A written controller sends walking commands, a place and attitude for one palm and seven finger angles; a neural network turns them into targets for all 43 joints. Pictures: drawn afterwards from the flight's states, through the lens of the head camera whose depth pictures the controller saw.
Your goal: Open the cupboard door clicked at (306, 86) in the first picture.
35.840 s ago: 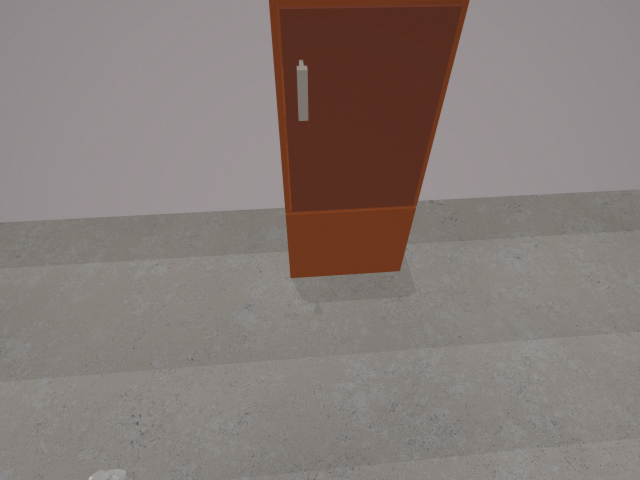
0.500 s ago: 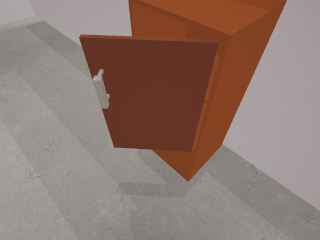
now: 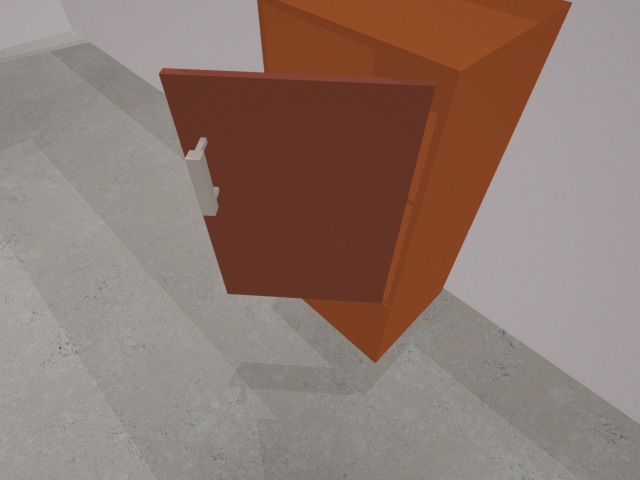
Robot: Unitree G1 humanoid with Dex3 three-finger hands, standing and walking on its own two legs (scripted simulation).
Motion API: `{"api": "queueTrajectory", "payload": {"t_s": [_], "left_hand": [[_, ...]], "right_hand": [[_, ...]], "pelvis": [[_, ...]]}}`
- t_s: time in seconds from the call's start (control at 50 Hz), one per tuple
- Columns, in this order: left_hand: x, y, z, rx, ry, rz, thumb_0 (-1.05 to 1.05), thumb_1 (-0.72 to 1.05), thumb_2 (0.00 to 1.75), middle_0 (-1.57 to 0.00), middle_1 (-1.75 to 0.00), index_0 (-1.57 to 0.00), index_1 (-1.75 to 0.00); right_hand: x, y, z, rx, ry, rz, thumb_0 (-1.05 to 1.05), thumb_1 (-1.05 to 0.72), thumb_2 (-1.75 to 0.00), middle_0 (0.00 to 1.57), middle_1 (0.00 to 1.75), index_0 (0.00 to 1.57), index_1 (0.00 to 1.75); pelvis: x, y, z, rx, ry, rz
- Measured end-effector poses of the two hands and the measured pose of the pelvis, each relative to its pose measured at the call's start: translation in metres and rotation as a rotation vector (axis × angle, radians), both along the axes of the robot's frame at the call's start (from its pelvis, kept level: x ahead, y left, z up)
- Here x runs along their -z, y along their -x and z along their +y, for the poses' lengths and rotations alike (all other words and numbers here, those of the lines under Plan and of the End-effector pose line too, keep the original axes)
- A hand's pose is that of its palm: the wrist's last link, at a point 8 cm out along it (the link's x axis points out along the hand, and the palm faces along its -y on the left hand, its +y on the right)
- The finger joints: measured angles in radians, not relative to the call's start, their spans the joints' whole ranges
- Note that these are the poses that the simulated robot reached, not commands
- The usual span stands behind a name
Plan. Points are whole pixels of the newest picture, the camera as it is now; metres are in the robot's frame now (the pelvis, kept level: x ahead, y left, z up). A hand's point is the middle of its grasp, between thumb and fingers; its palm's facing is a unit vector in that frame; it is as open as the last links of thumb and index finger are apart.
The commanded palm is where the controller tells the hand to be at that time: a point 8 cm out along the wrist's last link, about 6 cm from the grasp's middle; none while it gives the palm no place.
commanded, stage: raise the hand with hooked fingers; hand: left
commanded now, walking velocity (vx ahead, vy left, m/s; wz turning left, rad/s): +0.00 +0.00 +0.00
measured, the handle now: (206, 176) +0.57 +0.24 +0.03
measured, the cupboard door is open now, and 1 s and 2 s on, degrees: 41 41 41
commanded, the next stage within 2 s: none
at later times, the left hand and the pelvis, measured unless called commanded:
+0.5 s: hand (147, 467) +0.14 +0.22 -0.06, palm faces +0.06 -1.00 +0.00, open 9.1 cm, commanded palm +0.14 +0.27 -0.03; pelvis -0.04 +0.01 -0.09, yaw +1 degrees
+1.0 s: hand (120, 399) +0.21 +0.26 -0.01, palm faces +0.00 -1.00 -0.06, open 12.1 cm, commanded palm +0.18 +0.31 +0.01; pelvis -0.03 +0.03 -0.06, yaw +1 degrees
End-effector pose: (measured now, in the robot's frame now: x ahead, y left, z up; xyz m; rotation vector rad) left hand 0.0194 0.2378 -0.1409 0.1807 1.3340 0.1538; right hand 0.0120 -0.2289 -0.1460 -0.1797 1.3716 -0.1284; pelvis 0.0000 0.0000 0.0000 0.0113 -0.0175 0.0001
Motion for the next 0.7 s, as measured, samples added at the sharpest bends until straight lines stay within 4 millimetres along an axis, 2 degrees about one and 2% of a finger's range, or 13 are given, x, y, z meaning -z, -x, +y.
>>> {"api": "queueTrajectory", "payload": {"t_s": [0.02, 0.04, 0.1, 0.16, 0.22, 0.26, 0.3, 0.34, 0.4, 0.46, 0.52, 0.6, 0.7], "left_hand": [[0.0, 0.001, 0.0, 0.001, -0.006, -0.003, 0.0, 0.91, 0.89, -0.2, -0.3, -0.2, -0.3], [-0.005, -0.007, 0.0, -0.054, 0.003, -0.06, 0.0, 0.91, 0.89, -0.2, -0.3, -0.2, -0.3], [-0.055, -0.061, 0.005, -0.118, -0.023, -0.477, 0.01, 0.9, 0.89, -0.2, -0.31, -0.2, -0.31], [-0.105, -0.112, 0.009, -0.111, -0.007, -0.86, 0.01, 0.87, 0.88, -0.2, -0.32, -0.2, -0.33], [-0.132, -0.144, 0.01, -0.019, 0.042, -1.169, 0.01, 0.82, 0.86, -0.2, -0.35, -0.2, -0.36], [-0.136, -0.15, 0.009, 0.079, 0.083, -1.319, 0.01, 0.79, 0.84, -0.2, -0.38, -0.2, -0.38], [-0.128, -0.146, 0.009, 0.18, 0.124, -1.389, 0.0, 0.75, 0.82, -0.2, -0.4, -0.2, -0.4], [-0.111, -0.137, 0.012, 0.213, 0.172, -1.37, 0.0, 0.7, 0.81, -0.21, -0.43, -0.21, -0.43], [-0.086, -0.118, 0.021, 0.151, 0.213, -1.285, 0.0, 0.64, 0.78, -0.22, -0.47, -0.22, -0.47], [-0.079, -0.103, 0.031, 0.087, 0.179, -1.246, 0.01, 0.57, 0.75, -0.22, -0.52, -0.22, -0.52], [-0.09, -0.102, 0.038, 0.101, 0.134, -1.281, 0.01, 0.5, 0.72, -0.23, -0.56, -0.23, -0.56], [-0.108, -0.119, 0.041, 0.171, 0.136, -1.33, 0.01, 0.4, 0.68, -0.23, -0.62, -0.23, -0.62], [-0.117, -0.142, 0.048, 0.204, 0.173, -1.271, 0.01, 0.28, 0.63, -0.24, -0.69, -0.24, -0.7]], "right_hand": [[0.001, 0.0, 0.0, 0.003, -0.001, -0.003, 0.01, -0.91, -0.9, 0.2, 0.3, 0.2, 0.3], [-0.001, -0.004, -0.001, 0.01, 0.003, -0.037, 0.01, -0.91, -0.9, 0.2, 0.3, 0.2, 0.3], [-0.01, -0.029, -0.005, 0.012, 0.041, -0.255, 0.01, -0.91, -0.9, 0.2, 0.3, 0.2, 0.3], [-0.021, -0.064, -0.009, -0.013, 0.058, -0.461, 0.01, -0.91, -0.9, 0.2, 0.3, 0.2, 0.3], [-0.031, -0.101, -0.014, -0.057, 0.067, -0.646, 0.01, -0.91, -0.9, 0.2, 0.3, 0.2, 0.3], [-0.037, -0.124, -0.017, -0.095, 0.075, -0.753, 0.01, -0.91, -0.9, 0.2, 0.3, 0.2, 0.3], [-0.041, -0.144, -0.02, -0.13, 0.085, -0.839, 0.01, -0.91, -0.9, 0.2, 0.3, 0.2, 0.3], [-0.043, -0.161, -0.02, -0.156, 0.097, -0.9, 0.01, -0.91, -0.9, 0.2, 0.3, 0.2, 0.3], [-0.043, -0.177, -0.015, -0.183, 0.111, -0.945, 0.01, -0.91, -0.9, 0.2, 0.3, 0.2, 0.3], [-0.039, -0.181, -0.004, -0.208, 0.111, -0.939, 0.01, -0.91, -0.9, 0.2, 0.3, 0.2, 0.3], [-0.027, -0.174, 0.011, -0.233, 0.094, -0.888, 0.01, -0.91, -0.9, 0.2, 0.3, 0.2, 0.3], [-0.008, -0.153, 0.03, -0.226, 0.049, -0.797, 0.01, -0.91, -0.9, 0.2, 0.3, 0.2, 0.3], [0.003, -0.118, 0.043, -0.157, 0.008, -0.7, 0.02, -0.9, -0.9, 0.2, 0.3, 0.2, 0.3]], "pelvis": [[0.001, 0.001, 0.001, 0.001, 0.006, 0.003], [0.001, 0.002, 0.002, 0.002, 0.009, 0.003], [0.004, 0.003, 0.005, -0.006, 0.003, 0.007], [0.011, 0.01, 0.006, -0.032, 0.002, 0.042], [0.027, 0.02, 0.005, -0.02, -0.003, 0.108], [0.041, 0.026, 0.004, -0.01, -0.007, 0.153], [0.057, 0.031, 0.003, -0.005, -0.009, 0.185], [0.071, 0.035, 0.003, -0.005, -0.008, 0.204], [0.085, 0.037, 0.005, -0.011, 0.003, 0.219], [0.091, 0.037, 0.007, -0.021, 0.026, 0.22], [0.092, 0.039, 0.01, -0.032, 0.048, 0.218], [0.09, 0.042, 0.014, -0.043, 0.068, 0.218], [0.08, 0.043, 0.02, -0.034, 0.067, 0.218]]}}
